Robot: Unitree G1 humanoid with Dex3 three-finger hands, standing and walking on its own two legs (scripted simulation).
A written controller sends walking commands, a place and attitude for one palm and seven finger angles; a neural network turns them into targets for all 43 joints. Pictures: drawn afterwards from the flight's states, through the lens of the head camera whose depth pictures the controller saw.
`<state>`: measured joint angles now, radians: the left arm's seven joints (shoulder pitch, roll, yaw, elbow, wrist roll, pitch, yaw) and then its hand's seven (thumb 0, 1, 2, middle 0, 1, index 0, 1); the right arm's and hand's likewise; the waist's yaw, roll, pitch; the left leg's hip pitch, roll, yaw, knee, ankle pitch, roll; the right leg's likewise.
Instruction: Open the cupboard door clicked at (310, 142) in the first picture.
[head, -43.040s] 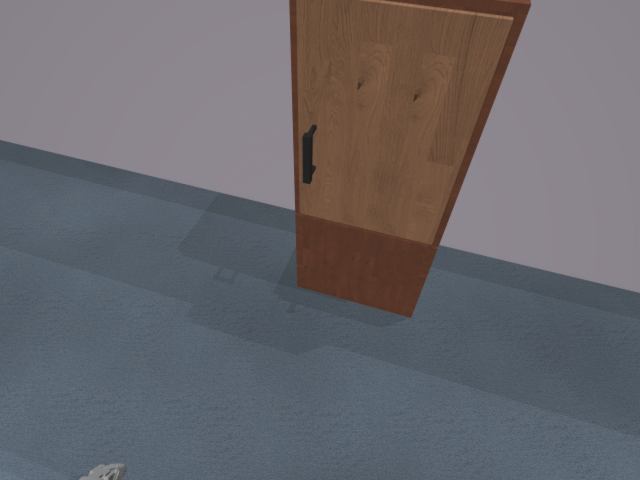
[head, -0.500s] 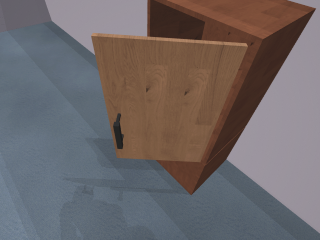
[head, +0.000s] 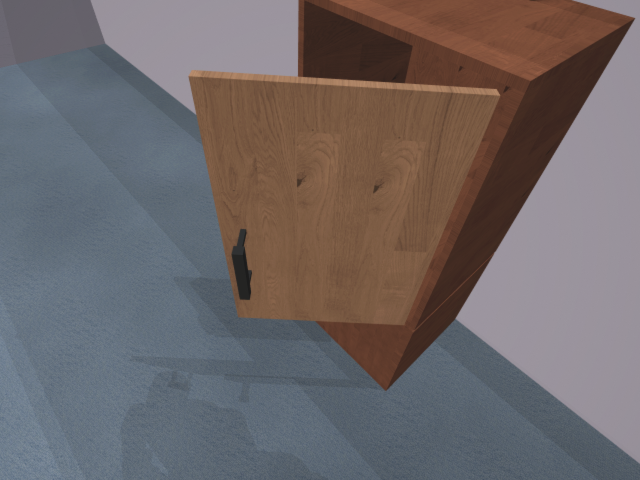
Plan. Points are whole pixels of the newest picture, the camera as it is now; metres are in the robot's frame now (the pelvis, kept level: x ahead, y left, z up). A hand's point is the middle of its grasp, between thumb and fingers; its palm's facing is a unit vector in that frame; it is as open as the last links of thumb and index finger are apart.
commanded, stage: look again from close up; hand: left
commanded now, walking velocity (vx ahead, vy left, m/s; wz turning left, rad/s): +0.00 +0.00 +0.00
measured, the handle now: (243, 265) +0.50 +0.17 -0.11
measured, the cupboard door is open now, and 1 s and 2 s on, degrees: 46 46 46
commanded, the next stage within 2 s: raise the hand with hooked fingers in 0.20 s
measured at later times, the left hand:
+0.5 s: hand (165, 451) +0.16 +0.20 -0.05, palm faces +0.26 -0.96 -0.13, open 7.5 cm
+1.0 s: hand (181, 452) +0.17 +0.19 -0.09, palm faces +0.01 -1.00 -0.06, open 10.3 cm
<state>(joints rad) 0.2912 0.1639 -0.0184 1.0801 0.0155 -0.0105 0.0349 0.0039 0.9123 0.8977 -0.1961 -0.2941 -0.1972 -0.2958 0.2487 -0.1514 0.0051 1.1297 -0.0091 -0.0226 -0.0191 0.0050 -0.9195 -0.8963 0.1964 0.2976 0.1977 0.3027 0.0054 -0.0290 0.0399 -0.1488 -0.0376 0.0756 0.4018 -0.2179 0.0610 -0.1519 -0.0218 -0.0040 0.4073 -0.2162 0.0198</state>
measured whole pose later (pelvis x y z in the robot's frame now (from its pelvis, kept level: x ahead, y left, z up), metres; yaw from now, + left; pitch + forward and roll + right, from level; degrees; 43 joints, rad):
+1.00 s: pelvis -0.03 -0.05 -0.13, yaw +3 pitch +18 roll -4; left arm 0.30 0.30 0.26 0.11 -0.35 -0.46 -0.46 0.01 0.28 0.63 -0.24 -0.69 -0.24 -0.69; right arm 0.15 -0.21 0.02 0.58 0.03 -0.23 -0.05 0.01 -0.90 -0.90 0.20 0.30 0.20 0.30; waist 0.05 0.03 -0.14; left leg -1.10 0.02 -0.07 1.34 -0.56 -0.01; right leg -1.03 0.02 -0.15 1.28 -0.57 -0.07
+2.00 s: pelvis -0.03 +0.00 -0.12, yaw +2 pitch +20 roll -5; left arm 0.01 0.43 0.43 0.38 -0.38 -0.37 -0.55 -0.01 -0.50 0.30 -0.30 -1.19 -0.30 -1.20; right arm 0.25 -0.28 0.02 0.53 0.04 -0.20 -0.05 0.01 -0.90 -0.90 0.20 0.30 0.20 0.30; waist -0.01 0.01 -0.15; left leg -1.11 0.00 -0.01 1.30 -0.54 0.06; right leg -1.05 0.00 -0.09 1.22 -0.52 0.00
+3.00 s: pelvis -0.03 -0.01 -0.12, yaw +1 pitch +22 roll -4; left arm -0.19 0.43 0.41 0.51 -0.31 -0.36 -0.46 -0.01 -0.50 0.30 -0.30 -1.19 -0.30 -1.20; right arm 0.25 -0.28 0.03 0.55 0.03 -0.14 -0.05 0.01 -0.90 -0.90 0.20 0.30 0.20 0.30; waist -0.04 0.01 -0.16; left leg -1.15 0.02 0.00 1.31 -0.55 0.05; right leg -1.09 0.01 -0.08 1.23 -0.53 -0.01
